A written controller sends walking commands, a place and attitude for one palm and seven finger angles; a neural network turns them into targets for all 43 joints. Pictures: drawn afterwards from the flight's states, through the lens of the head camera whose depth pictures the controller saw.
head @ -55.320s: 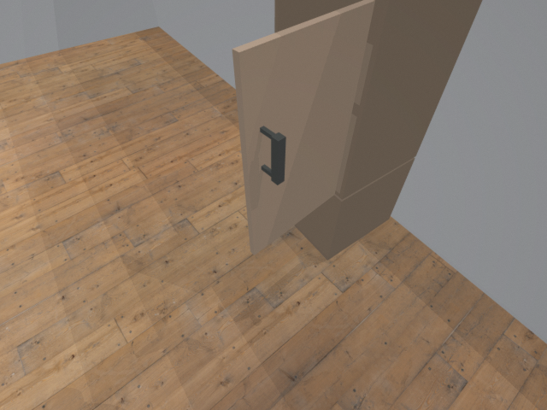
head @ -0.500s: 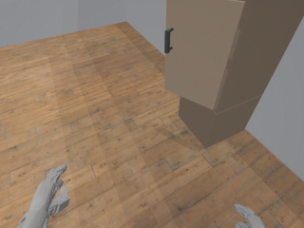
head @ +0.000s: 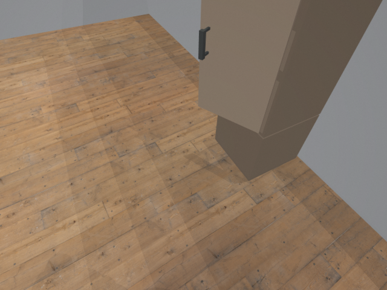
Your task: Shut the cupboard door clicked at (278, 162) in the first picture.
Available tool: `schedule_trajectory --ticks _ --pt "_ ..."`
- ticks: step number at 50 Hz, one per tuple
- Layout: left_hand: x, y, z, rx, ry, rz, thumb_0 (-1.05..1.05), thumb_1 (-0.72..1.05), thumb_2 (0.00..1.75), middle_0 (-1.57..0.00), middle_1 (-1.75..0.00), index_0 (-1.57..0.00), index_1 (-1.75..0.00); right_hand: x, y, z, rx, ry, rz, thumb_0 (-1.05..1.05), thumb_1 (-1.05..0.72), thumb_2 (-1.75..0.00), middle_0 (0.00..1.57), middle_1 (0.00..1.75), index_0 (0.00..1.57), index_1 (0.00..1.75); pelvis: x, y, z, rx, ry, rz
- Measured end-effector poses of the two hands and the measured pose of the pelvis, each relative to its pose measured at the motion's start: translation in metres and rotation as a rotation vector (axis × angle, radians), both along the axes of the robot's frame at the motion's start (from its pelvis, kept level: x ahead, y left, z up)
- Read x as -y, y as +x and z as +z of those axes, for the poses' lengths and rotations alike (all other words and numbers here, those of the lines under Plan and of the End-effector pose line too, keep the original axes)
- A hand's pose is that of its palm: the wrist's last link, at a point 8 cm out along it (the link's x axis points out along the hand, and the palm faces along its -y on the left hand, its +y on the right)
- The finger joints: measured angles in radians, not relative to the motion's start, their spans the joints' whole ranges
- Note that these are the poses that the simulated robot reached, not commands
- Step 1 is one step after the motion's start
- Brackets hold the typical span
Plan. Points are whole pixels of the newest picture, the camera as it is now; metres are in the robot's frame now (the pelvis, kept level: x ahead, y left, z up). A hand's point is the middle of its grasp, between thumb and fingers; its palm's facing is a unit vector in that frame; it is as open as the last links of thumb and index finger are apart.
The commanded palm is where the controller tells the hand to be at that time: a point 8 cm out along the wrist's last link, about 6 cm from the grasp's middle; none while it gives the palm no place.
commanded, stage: let the arm hang, fingers relaxed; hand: left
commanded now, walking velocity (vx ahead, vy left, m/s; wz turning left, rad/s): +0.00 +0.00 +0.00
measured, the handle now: (204, 43) +1.02 +0.01 +0.02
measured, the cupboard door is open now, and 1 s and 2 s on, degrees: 27 27 27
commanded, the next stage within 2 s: look to check the result in 0.46 s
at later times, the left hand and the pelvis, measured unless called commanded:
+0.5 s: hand out of the picture -0.01 +0.17 -0.18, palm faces +0.04 -0.98 -0.18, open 7.4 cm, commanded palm none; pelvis +0.00 +0.00 +0.00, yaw +0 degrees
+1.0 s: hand out of the picture +0.03 +0.19 -0.17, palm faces +0.03 -0.97 -0.23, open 7.4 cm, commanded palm none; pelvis +0.02 -0.01 +0.00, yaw +0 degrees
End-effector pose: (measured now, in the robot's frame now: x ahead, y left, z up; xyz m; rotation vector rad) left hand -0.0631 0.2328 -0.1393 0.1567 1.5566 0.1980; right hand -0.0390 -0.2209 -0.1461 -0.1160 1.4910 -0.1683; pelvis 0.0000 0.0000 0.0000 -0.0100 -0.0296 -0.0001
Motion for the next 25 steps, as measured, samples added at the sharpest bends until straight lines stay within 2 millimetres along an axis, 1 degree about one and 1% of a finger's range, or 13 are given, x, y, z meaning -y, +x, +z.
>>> schedule_trajectory --ticks 7,11,13,18,25 --pt "0.009 0.036 -0.004 0.108 -0.012 -0.021 0.0 0.91 0.9 -0.2 -0.29 -0.19 -0.3 -0.015 0.01 -0.005 0.052 0.037 -0.013 0.01 -0.91 -0.9 0.2 0.3 0.2 0.3 0.0 0.0 -0.001 -0.001 0.005 -0.006" --pt "0.018 0.057 -0.007 0.167 -0.033 -0.03 0.0 0.91 0.9 -0.2 -0.29 -0.19 -0.3 -0.018 0.016 -0.005 0.077 0.042 -0.016 0.01 -0.91 -0.9 0.2 0.3 0.2 0.3 0.0 0.0 -0.001 -0.001 0.007 -0.006" --pt "0.021 0.063 -0.007 0.181 -0.037 -0.036 0.01 0.92 0.9 -0.2 -0.29 -0.19 -0.3 -0.018 0.018 -0.005 0.084 0.04 -0.017 0.01 -0.91 -0.9 0.2 0.3 0.2 0.3 0.001 0.001 0.0 0.0 0.007 -0.006" --pt "0.02 0.063 -0.008 0.181 -0.038 -0.032 0.01 0.93 0.9 -0.2 -0.29 -0.2 -0.3 -0.015 0.019 -0.002 0.083 0.028 -0.019 0.01 -0.91 -0.9 0.2 0.3 0.2 0.3 0.002 0.003 0.0 0.001 0.007 -0.004" --pt "0.018 0.051 -0.007 0.137 -0.038 -0.017 0.01 0.92 0.9 -0.2 -0.29 -0.2 -0.3 -0.006 0.016 0.0 0.053 0.008 -0.012 0.01 -0.91 -0.9 0.2 0.3 0.2 0.3 0.002 0.004 0.001 -0.005 0.007 0.0"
